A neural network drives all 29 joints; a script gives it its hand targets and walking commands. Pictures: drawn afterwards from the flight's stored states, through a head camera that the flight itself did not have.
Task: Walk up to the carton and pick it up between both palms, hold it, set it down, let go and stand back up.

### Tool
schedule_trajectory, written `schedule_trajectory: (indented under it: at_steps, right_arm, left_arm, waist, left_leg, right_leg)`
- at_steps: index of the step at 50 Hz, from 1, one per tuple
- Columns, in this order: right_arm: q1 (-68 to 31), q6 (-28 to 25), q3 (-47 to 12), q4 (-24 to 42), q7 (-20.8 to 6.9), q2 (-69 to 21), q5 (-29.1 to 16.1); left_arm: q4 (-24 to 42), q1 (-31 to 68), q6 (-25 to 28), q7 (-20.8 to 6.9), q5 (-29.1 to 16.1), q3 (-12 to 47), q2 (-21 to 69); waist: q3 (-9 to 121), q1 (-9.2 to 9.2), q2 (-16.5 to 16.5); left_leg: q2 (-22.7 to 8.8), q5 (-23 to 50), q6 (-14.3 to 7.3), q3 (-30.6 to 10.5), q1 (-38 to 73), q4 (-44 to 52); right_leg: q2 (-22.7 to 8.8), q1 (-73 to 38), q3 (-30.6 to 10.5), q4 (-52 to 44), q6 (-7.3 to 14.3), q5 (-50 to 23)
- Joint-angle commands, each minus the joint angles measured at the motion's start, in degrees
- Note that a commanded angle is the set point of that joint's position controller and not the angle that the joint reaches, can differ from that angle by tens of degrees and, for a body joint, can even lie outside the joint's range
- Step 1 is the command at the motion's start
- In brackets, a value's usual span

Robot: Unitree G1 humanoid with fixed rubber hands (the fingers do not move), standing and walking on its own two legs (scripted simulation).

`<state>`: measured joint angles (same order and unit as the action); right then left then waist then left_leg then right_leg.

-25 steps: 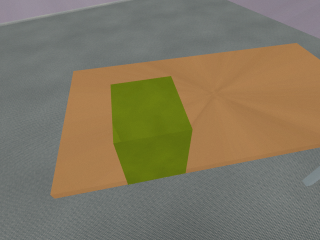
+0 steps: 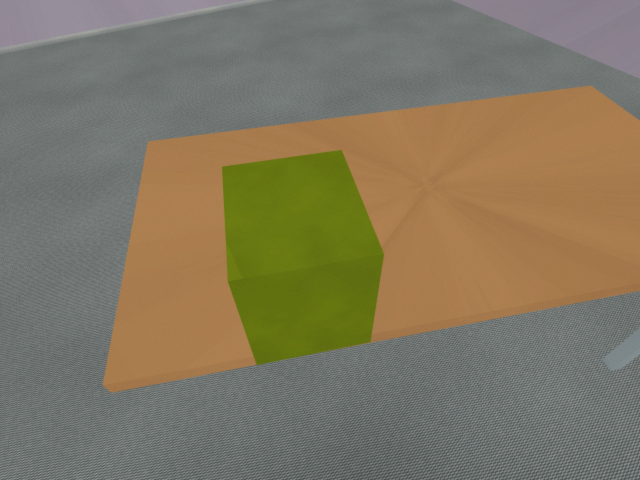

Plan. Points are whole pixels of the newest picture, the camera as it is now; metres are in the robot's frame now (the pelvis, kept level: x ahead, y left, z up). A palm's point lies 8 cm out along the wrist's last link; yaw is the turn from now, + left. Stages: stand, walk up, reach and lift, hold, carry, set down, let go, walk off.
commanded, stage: stand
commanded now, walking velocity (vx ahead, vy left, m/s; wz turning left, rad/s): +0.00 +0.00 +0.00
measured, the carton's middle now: (299, 257) +0.46 +0.05 -0.03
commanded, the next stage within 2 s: walk up in 0.22 s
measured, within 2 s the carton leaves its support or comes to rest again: neither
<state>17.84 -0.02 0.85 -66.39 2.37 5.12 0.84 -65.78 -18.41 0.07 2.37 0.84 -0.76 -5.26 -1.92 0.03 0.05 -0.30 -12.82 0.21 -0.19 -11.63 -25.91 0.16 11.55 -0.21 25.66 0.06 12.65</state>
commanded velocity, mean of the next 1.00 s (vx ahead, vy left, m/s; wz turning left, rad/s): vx -0.05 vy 0.00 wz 0.04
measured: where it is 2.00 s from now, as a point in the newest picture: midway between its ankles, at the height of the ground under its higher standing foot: outside the picture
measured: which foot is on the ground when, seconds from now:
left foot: down 0.00-0.76, up 0.78-1.00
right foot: down 0.00-0.56, up 0.58-0.72, down 0.74-1.00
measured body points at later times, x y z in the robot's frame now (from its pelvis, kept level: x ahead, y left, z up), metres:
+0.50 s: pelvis -0.01 +0.00 -0.01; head +0.02 +0.00 +0.44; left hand -0.03 +0.21 -0.17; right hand -0.02 -0.20 -0.17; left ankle +0.01 +0.12 -0.74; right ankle +0.01 -0.12 -0.74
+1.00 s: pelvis -0.08 -0.08 +0.01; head -0.06 -0.10 +0.46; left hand -0.13 +0.10 -0.14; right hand -0.05 -0.31 -0.16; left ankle -0.10 +0.06 -0.70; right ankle -0.11 -0.15 -0.74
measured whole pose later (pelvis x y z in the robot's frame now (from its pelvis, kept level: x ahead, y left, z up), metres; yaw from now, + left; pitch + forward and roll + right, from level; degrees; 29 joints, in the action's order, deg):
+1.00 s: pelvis -0.08 -0.08 +0.01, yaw +2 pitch +1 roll +2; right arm 13.5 2.8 3.3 -62.8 1.4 10.6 0.1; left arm -63.0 -24.0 1.9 2.3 1.2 1.7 -2.1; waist -0.3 0.7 1.9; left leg 0.3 -17.8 -0.3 -0.3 -19.4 -41.9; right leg 1.8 7.3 1.3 20.3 3.8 14.0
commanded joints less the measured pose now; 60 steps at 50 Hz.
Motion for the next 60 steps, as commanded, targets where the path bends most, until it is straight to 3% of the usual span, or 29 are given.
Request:
schedule_trajectory:
  at_steps: [1,20,21,23,26,27,29,30,32,33,34,35,36,37,38,39,40,41,42,43,45,47,50,52,53,55,57,58,60]
  right_arm:
    - [4.71,-0.38,0.57,0.59,0.24,4.17,0.0]
    - [5.58,-0.59,0.37,0.5,0.15,4.0,-0.08]
    - [0.26,-0.34,2.37,4.45,0.35,10.07,-0.02]
    - [1.98,-0.35,2.15,5.33,0.28,9.36,-0.41]
    - [1.83,1.17,3.2,7.82,0.34,10.77,0.14]
    - [2.03,1.8,3.8,8.25,0.52,12.33,0.63]
    - [-0.85,2.6,4.63,9.69,1.49,14.89,1.47]
    - [-2.09,2.72,4.79,10.52,1.88,14.91,1.94]
    - [-6.56,2.88,5.02,11.67,2.67,14.84,2.29]
    - [-8.58,2.54,4.18,12.06,1.8,12.44,2.86]
    - [-12.97,2.91,4.78,12.84,1.64,13.38,1.91]
    - [-14.64,3.26,5.01,12.33,1.51,13.53,1.06]
    - [-12.1,3.57,4.91,11.48,0.96,11.16,0.56]
    - [-3.98,3.75,3.71,9.44,0.28,6.74,-0.05]
    - [5.19,3.84,2.64,7.76,0.51,2.99,1.03]
    - [3.91,3.91,3.56,8.97,0.32,5.7,1.02]
    - [-1.77,3.93,3.4,9.63,-0.11,7.77,0.66]
    - [-5.78,3.6,3.65,8.94,-0.92,8.71,-0.17]
    - [-2.11,3.38,3.69,6.96,-1.68,7.91,-0.43]
    - [0.91,3.33,3.65,5.65,-1.84,7.81,0.01]
    - [-0.45,2.82,2.75,4.46,-1.54,6.05,0.17]
    - [-1.82,2.26,2.32,4.66,-1.16,5.72,-0.89]
    - [-6.5,1.64,1.57,5.27,0.01,6.28,-1.53]
    - [-4.36,1.16,1.03,4.11,0.37,6.29,-1.64]
    - [-1.52,0.79,0.63,2.69,0.47,5.76,-1.52]
    - [2.0,0.27,0.74,0.63,0.76,7.72,-0.92]
    - [1.25,0.3,0.36,-0.45,0.38,7.12,-0.54]
    - [1.18,0.24,-0.13,-0.57,0.05,5.04,-0.42]
    - [3.23,-0.08,-0.79,-1.19,0.14,3.54,0.1]
  left_arm:
    - [0.6,-4.44,0.4,0.24,0.0,-0.63,-4.11]
    - [0.5,-5.4,0.62,0.16,-0.07,-0.42,-3.88]
    - [3.48,-0.3,0.27,1.79,-0.41,-2.95,-11.02]
    - [3.58,-4.11,-0.15,2.27,-0.79,-2.66,-8.87]
    - [5.56,-2.95,-1.87,2.17,-0.81,-3.02,-7.77]
    - [6.48,-1.84,-2.51,2.15,-0.57,-3.06,-7.04]
    - [7.6,-2.96,-3.52,1.31,0.51,-3.06,-5.09]
    - [8.31,-1.74,-3.88,0.85,0.62,-3.1,-5.19]
    - [9.24,0.01,-3.79,0.12,0.24,-2.94,-4.25]
    - [7.92,-4.16,-2.75,-0.5,0.29,-2.37,-3.58]
    - [7.32,-8.2,-2.21,-0.69,0.7,-2.57,-3.58]
    - [4.9,-14.7,-1.51,-0.36,0.04,-2.62,-2.78]
    - [3.3,-15.4,-0.75,0.35,-0.4,-2.67,-3.65]
    - [4.15,-10.39,0.2,0.77,0.74,-1.61,-3.99]
    - [7.45,-5.9,0.24,0.92,-0.15,-1.55,-8.76]
    - [7.71,-6.21,0.41,0.88,1.7,-2.02,-13.67]
    - [8.3,-3.85,0.76,0.38,2.45,-1.34,-9.48]
    - [8.82,-0.98,1.27,0.32,1.25,0.19,-5.18]
    - [9.77,2.99,1.57,0.46,1.13,-0.48,-8.6]
    - [9.99,3.6,2.1,0.68,0.47,-1.3,-11.54]
    - [6.41,-5.85,2.87,0.01,-0.25,0.2,-6.33]
    - [4.7,-7.18,3.23,0.29,0.22,0.9,-5.21]
    - [3.46,-9.67,2.74,0.88,0.93,1.06,-5.0]
    - [2.88,-9.56,2.3,1.09,0.95,0.85,-5.33]
    - [2.95,-8.61,2.19,1.07,0.5,0.7,-5.37]
    - [2.8,-9.76,2.51,0.51,-0.24,0.52,-4.46]
    - [1.97,-10.72,2.59,0.17,-0.83,0.66,-2.12]
    - [1.95,-8.6,2.37,0.41,-0.5,0.62,-2.48]
    - [1.61,-7.53,1.72,0.26,-0.25,-0.01,-4.19]
  waist:
    - [-3.41,0.0,0.09]
    - [-3.27,0.01,0.09]
    - [-10.53,0.61,1.04]
    - [1.63,-0.02,1.56]
    - [5.69,1.12,4.06]
    - [4.61,1.73,6.9]
    - [4.93,1.44,15.64]
    - [3.99,1.7,13.95]
    - [2.0,-0.29,8.42]
    - [5.87,-2.4,7.38]
    - [3.73,-5.57,10.01]
    - [3.44,-8.91,9.02]
    - [0.53,-7.71,-0.03]
    - [-2.07,-1.45,-9.93]
    - [-2.23,4.18,-18.22]
    - [-3.94,2.24,-24.2]
    - [-8.94,1.11,-18.75]
    - [-10.92,1.82,-7.3]
    - [-7.7,5.18,-4.72]
    - [-4.59,6.29,-5.49]
    - [0.88,2.25,-3.87]
    - [1.63,2.24,-6.49]
    - [0.96,-1.11,-8.29]
    - [0.93,-0.45,-7.83]
    - [1.56,0.73,-6.28]
    - [3.45,-0.23,-2.3]
    - [-1.72,-1.49,4.58]
    - [-3.13,-0.28,5.75]
    - [-4.99,0.04,2.65]
  left_leg:
    - [-3.53,-0.44,-1.73,-4.01,-2.28,5.72]
    - [-3.66,0.14,-1.75,-4.11,-2.33,5.8]
    - [-6.95,24.5,-0.9,-4.59,-9.65,-3.31]
    - [-7.47,32.03,-2.0,-4.87,-6.24,-6.19]
    - [-10.05,22.52,-4.62,-9.74,-7.93,-3.63]
    - [-12.64,21.92,-6.82,-12.86,-9.43,-0.7]
    - [-21.15,20.8,-13.86,-19.07,-12.58,5.36]
    - [-22.29,19.76,-15.24,-19.05,-14.37,7.19]
    - [-18.22,20.33,-12.04,-15.06,-18.63,6.22]
    - [-11.6,-7.3,-7.93,-14.8,-22.24,10.42]
    - [-7.94,-11.94,-4.36,-12.06,-24.42,10.36]
    - [-6.32,-10.6,-3.63,-10.31,-18.05,4.2]
    - [-2.83,-8.13,-3.47,-7.42,-13.43,-6.65]
    - [-0.01,-10.76,-3.09,-4.02,-17.35,-10.72]
    - [2.25,-19.12,-1.2,-0.67,-23.2,-17.7]
    - [0.71,-19.32,-1.74,-3.17,-17.79,-19.75]
    - [-0.02,-13.2,-1.79,-3.61,-12.9,-24.61]
    - [-0.05,-7.21,-1.8,-3.1,-12.79,-24.11]
    - [2.04,-5.56,-1.81,-1.75,-17.74,-24.4]
    - [1.66,-3.69,-1.72,-0.88,-18.42,-25.2]
    - [0.34,-4.28,-1.12,-0.49,-10.85,-21.35]
    - [0.49,-4.29,-0.29,0.36,-11.62,-17.03]
    - [0.52,-7.52,-0.07,0.51,-7.73,-6.59]
    - [-0.38,-4.2,-0.36,-0.2,-5.06,1.77]
    - [-1.46,2.91,-0.55,-0.9,-0.33,6.91]
    - [-4.61,13.02,-1.22,-3.76,9.64,4.87]
    - [-5.4,14.09,-2.36,-3.84,7.83,2.87]
    - [-4.95,10.29,-2.31,-4.07,3.41,4.53]
    - [-4.98,8.21,-2.28,-4.07,2.58,6.97]
  right_leg:
    - [-3.87,2.32,-4.22,-5.52,1.68,0.62]
    - [-3.98,2.34,-4.31,-5.53,1.64,-0.06]
    - [-6.99,3.83,-1.26,4.0,0.91,-18.67]
    - [-7.0,-0.03,-0.18,7.85,1.55,-23.77]
    - [-4.27,1.8,1.73,13.23,1.52,-11.35]
    - [-2.06,4.15,3.47,17.44,0.78,-6.07]
    - [1.36,6.71,4.41,32.87,0.37,16.65]
    - [0.38,8.27,2.02,37.91,0.62,21.22]
    - [-1.44,5.69,-1.33,36.92,0.61,19.55]
    - [-1.8,-1.74,-2.33,27.31,1.2,17.0]
    - [-0.97,-5.88,-0.47,18.06,0.53,12.93]
    - [-1.52,-6.95,0.56,3.27,0.01,7.99]
    - [-1.78,-4.44,-0.37,-8.5,-1.66,6.05]
    - [-6.57,-3.65,-9.78,-12.28,-1.92,9.29]
    - [-16.82,-2.0,-20.66,-11.29,0.0,0.21]
    - [-23.06,12.06,-25.74,-17.33,7.21,6.39]
    - [-19.46,20.01,-28.22,-22.72,7.39,15.89]
    - [-12.85,14.9,-17.98,-19.41,3.58,7.61]
    - [-9.61,4.55,-9.87,-13.94,1.39,-9.46]
    - [-9.42,-0.23,-6.15,-11.3,1.43,-19.52]
    - [-9.03,-3.64,-7.0,-9.87,0.68,-25.32]
    - [-9.07,-8.72,-5.85,-9.14,2.46,-25.57]
    - [-10.16,-9.25,-8.68,-7.61,5.82,-25.02]
    - [-10.82,-11.22,-9.43,-6.3,7.24,-26.1]
    - [-10.59,-10.02,-9.09,-5.35,6.91,-26.03]
    - [-8.73,-4.03,-8.72,-5.8,5.43,-20.37]
    - [-5.34,0.46,-6.39,-9.5,4.69,-11.85]
    - [-4.41,-2.35,-5.17,-8.86,4.47,-9.45]
    - [-4.53,-1.27,-5.35,-7.69,4.74,-7.04]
